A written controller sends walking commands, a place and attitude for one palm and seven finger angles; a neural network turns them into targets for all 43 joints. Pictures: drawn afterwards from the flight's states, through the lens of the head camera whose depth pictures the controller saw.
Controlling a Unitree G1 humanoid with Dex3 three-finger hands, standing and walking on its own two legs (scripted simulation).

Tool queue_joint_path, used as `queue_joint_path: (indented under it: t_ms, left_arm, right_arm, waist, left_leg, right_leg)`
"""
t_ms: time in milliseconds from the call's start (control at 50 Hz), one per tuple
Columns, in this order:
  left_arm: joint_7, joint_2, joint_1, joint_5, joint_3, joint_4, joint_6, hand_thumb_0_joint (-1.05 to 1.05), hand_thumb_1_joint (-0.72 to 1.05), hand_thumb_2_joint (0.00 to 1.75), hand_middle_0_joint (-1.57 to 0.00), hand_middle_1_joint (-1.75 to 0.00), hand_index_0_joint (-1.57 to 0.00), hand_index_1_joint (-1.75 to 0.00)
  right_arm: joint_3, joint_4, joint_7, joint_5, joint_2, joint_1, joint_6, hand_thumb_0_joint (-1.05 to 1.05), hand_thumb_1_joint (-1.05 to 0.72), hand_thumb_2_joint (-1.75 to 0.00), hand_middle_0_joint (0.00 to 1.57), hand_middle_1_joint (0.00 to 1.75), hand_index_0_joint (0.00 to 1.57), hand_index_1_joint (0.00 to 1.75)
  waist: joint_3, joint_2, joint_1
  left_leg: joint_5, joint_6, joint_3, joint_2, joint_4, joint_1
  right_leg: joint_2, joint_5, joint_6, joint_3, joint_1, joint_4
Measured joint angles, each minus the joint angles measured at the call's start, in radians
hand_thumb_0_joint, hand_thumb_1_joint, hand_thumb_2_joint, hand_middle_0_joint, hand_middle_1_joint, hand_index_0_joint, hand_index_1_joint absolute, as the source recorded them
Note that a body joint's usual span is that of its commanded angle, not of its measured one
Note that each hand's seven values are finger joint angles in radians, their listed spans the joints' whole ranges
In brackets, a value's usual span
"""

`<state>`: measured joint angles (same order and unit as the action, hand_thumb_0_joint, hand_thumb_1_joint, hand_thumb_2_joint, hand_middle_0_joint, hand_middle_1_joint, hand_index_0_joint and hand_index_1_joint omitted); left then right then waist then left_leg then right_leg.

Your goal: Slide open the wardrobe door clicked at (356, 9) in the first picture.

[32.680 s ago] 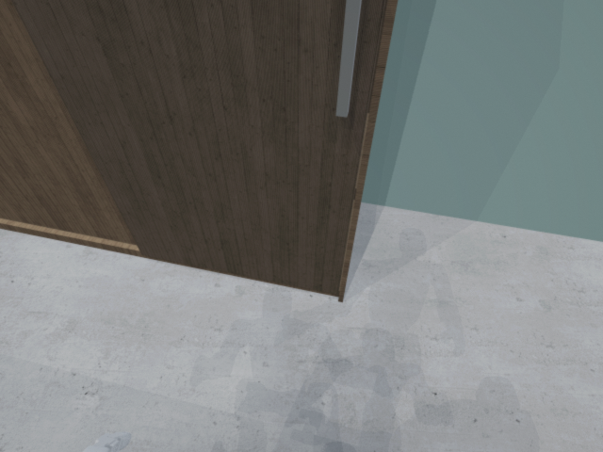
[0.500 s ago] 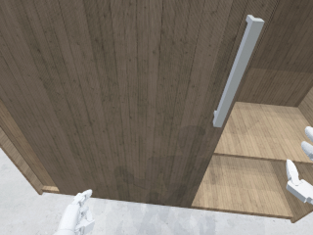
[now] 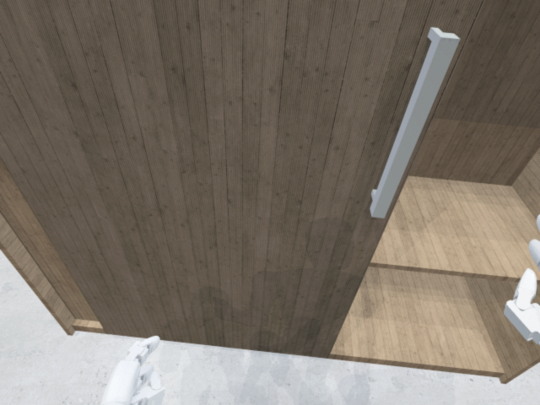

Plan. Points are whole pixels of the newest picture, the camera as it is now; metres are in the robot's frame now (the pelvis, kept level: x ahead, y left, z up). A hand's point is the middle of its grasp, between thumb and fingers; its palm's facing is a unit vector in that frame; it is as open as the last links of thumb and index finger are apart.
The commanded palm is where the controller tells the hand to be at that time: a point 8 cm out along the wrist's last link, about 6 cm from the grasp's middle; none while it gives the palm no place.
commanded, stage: step back with the hand held close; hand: right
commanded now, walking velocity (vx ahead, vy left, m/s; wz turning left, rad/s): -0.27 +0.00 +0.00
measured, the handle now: (402, 135) +0.46 -0.21 +0.21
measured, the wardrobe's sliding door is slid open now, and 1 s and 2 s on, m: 0.65 0.65 0.65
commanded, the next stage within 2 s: stop stepping back and stand still in 1.28 s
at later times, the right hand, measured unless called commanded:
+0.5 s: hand out of the picture +0.15 -0.29 +0.16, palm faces +0.44 +0.76 -0.48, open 7.4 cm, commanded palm +0.09 -0.32 +0.17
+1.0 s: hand out of the picture +0.10 -0.31 +0.15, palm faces +0.48 +0.74 -0.47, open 7.4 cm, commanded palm +0.03 -0.33 +0.17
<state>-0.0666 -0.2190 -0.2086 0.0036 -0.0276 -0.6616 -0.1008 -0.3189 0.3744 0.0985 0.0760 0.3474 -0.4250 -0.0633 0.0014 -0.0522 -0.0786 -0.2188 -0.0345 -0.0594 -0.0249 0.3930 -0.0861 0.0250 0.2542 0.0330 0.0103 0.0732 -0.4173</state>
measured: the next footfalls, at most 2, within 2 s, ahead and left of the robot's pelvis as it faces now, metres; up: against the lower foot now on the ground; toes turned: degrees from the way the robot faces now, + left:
right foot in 1.34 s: -0.17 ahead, -0.14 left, +0.00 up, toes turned -2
left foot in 1.68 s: -0.24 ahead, +0.07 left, +0.00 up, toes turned +3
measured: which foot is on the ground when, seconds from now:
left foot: down 0.00-1.00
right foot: down 0.00-1.00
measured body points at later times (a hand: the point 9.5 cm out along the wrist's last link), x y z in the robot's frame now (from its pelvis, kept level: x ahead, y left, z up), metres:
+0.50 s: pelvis -0.05 -0.02 -0.01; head -0.06 -0.03 +0.44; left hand +0.12 +0.22 -0.08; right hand +0.12 -0.33 +0.19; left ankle +0.00 +0.10 -0.74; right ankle -0.01 -0.10 -0.74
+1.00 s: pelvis -0.11 -0.02 -0.02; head -0.07 -0.05 +0.43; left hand +0.08 +0.20 -0.09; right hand +0.07 -0.34 +0.18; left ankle -0.13 +0.11 -0.74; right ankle -0.01 -0.10 -0.74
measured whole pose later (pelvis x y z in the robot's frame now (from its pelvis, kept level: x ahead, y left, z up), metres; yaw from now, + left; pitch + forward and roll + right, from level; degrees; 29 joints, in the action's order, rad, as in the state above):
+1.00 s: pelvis -0.11 -0.02 -0.02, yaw -1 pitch +4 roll +3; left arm -0.06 -0.20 -0.20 0.01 0.00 -0.61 -0.14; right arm -0.48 0.46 0.13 0.00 0.41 -0.45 -0.30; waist -0.01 0.00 -0.04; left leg -0.32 0.00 0.06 -0.08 0.54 -0.28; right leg 0.01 0.14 0.07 0.02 0.50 -0.57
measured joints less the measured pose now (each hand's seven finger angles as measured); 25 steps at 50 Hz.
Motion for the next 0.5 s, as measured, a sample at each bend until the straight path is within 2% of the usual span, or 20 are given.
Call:
queue_joint_path:
  t_ms: [120,220,280,400,500]
  left_arm:
    - [0.005,-0.018,0.009,-0.009,0.006,0.040,0.039,0.02,0.91,0.90,-0.21,-0.30,-0.20,-0.30]
    - [0.000,-0.040,0.019,-0.013,0.028,0.073,0.067,0.02,0.91,0.90,-0.21,-0.30,-0.20,-0.30]
    - [-0.009,-0.039,0.017,-0.016,0.038,0.089,0.083,0.02,0.91,0.90,-0.20,-0.30,-0.20,-0.30]
    - [-0.019,-0.019,0.001,-0.018,0.035,0.113,0.095,0.02,0.91,0.90,-0.20,-0.30,-0.20,-0.30]
    - [-0.016,-0.017,-0.008,-0.019,0.028,0.123,0.076,0.02,0.91,0.90,-0.20,-0.30,-0.20,-0.30]
  right_arm:
    - [-0.076,0.000,0.018,-0.018,0.031,0.001,-0.069,0.02,-0.89,-0.90,0.21,0.30,0.21,0.31]
    - [-0.040,0.027,0.021,-0.027,0.014,-0.070,-0.080,0.02,-0.90,-0.90,0.21,0.30,0.21,0.30]
    - [-0.027,0.050,0.015,-0.030,0.030,-0.111,-0.079,0.02,-0.89,-0.90,0.21,0.30,0.21,0.31]
    - [-0.080,0.086,0.024,-0.035,0.086,-0.120,-0.098,0.02,-0.89,-0.90,0.22,0.30,0.22,0.31]
    - [-0.108,0.079,0.034,-0.052,0.074,-0.088,-0.124,0.02,-0.89,-0.90,0.21,0.30,0.21,0.31]
  waist:
    - [0.018,0.000,0.033]
    - [0.018,0.000,0.058]
    - [0.016,0.011,0.068]
    - [0.011,0.047,0.065]
    - [0.016,0.047,0.055]
  left_leg:
    - [0.022,-0.003,-0.011,-0.013,-0.004,-0.077]
    - [0.031,0.011,0.008,0.000,0.023,-0.146]
    - [0.031,0.019,0.018,0.011,0.045,-0.176]
    - [0.038,0.027,0.023,0.022,0.080,-0.214]
    - [0.045,0.034,0.025,0.027,0.113,-0.243]
  right_leg:
    - [-0.014,0.005,-0.001,-0.009,0.104,-0.051]
    - [-0.002,-0.009,0.011,0.012,0.157,-0.054]
    - [0.008,-0.018,0.018,0.023,0.175,-0.055]
    - [0.018,-0.031,0.029,0.030,0.207,-0.077]
    - [0.021,-0.032,0.040,0.034,0.241,-0.118]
